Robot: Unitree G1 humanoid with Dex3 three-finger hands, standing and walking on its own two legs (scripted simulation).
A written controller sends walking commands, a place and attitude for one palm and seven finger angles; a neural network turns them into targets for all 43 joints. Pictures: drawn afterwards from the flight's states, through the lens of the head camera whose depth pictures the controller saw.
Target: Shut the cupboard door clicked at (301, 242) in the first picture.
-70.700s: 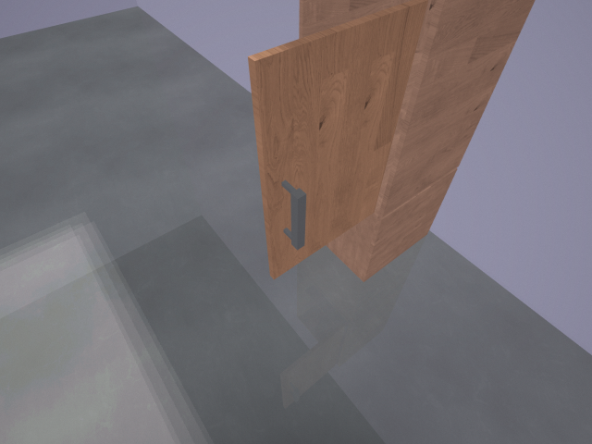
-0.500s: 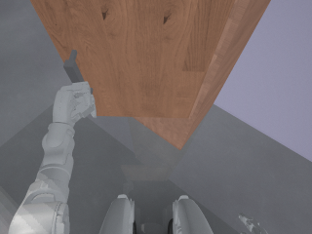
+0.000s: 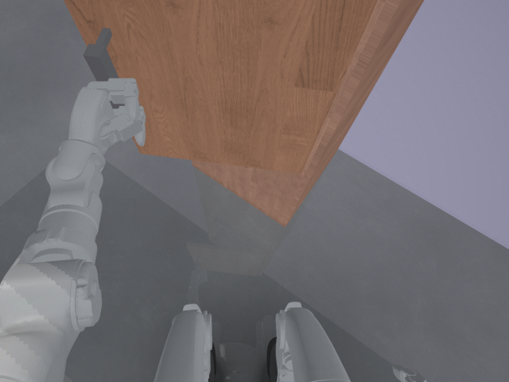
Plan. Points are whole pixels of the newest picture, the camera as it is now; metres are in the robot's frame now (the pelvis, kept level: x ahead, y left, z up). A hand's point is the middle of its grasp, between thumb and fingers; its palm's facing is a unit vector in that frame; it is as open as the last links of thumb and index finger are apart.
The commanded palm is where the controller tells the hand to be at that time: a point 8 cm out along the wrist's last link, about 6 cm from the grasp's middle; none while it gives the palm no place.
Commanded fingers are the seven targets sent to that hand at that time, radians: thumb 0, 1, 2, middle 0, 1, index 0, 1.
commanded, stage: push the door shut along its arc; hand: left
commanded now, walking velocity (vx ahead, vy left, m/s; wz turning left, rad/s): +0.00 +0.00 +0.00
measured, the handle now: (119, 85) +0.57 +0.20 +0.05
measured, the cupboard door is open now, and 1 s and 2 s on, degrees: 29 15 10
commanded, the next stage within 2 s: pull the fist back off the door in 1.06 s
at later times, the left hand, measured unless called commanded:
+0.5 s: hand (166, 91) +0.55 +0.12 +0.06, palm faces -0.30 -0.95 -0.06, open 3.1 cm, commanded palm +0.56 +0.15 +0.05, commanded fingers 0.00 0.90 0.90 -1.30 -1.50 -1.30 -1.50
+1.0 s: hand (186, 70) +0.59 +0.09 +0.06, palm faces -0.38 -0.92 -0.07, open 2.9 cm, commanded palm +0.61 +0.11 +0.05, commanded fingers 0.00 0.90 0.90 -1.30 -1.50 -1.30 -1.50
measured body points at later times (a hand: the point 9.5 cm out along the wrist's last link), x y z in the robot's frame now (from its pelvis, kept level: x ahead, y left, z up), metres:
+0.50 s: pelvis +0.00 +0.01 -0.01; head +0.18 +0.03 +0.40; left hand +0.56 +0.17 +0.06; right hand +0.00 -0.26 -0.12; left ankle +0.05 +0.11 -0.59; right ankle +0.04 -0.12 -0.59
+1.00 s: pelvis +0.00 +0.00 -0.03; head +0.20 +0.01 +0.37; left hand +0.61 +0.14 +0.07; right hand -0.02 -0.27 -0.13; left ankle +0.05 +0.11 -0.59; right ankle +0.04 -0.12 -0.59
